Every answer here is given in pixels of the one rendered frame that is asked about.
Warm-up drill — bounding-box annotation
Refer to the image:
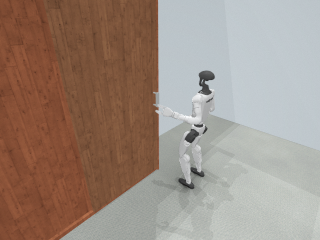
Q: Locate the robot left shin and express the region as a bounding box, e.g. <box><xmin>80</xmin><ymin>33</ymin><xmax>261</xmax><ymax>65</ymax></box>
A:
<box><xmin>179</xmin><ymin>157</ymin><xmax>191</xmax><ymax>184</ymax></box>

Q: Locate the robot shin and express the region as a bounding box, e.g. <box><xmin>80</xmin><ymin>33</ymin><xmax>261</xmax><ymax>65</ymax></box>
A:
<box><xmin>191</xmin><ymin>145</ymin><xmax>202</xmax><ymax>172</ymax></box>
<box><xmin>179</xmin><ymin>157</ymin><xmax>191</xmax><ymax>184</ymax></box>

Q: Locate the robot right upper arm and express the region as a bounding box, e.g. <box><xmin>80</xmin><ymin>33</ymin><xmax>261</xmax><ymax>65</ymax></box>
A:
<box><xmin>209</xmin><ymin>89</ymin><xmax>215</xmax><ymax>112</ymax></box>

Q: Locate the left robot hand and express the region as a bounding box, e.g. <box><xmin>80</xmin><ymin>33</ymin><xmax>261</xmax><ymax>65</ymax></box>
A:
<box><xmin>155</xmin><ymin>104</ymin><xmax>173</xmax><ymax>117</ymax></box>

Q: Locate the robot right shin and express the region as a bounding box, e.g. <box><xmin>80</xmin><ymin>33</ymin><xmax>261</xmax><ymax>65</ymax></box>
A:
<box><xmin>191</xmin><ymin>145</ymin><xmax>202</xmax><ymax>172</ymax></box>

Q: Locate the handle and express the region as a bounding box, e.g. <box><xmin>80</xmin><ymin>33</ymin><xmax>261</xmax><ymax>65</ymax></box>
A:
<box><xmin>153</xmin><ymin>92</ymin><xmax>159</xmax><ymax>108</ymax></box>

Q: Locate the wardrobe door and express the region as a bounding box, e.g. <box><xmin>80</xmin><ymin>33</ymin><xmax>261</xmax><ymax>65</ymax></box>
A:
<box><xmin>43</xmin><ymin>0</ymin><xmax>158</xmax><ymax>212</ymax></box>
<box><xmin>0</xmin><ymin>0</ymin><xmax>93</xmax><ymax>240</ymax></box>

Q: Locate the robot left forearm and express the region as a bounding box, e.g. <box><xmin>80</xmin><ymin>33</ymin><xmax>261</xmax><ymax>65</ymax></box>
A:
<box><xmin>171</xmin><ymin>111</ymin><xmax>200</xmax><ymax>125</ymax></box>

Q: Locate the robot left upper arm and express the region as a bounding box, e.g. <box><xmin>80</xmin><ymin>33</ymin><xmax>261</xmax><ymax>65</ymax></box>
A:
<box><xmin>192</xmin><ymin>94</ymin><xmax>203</xmax><ymax>125</ymax></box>

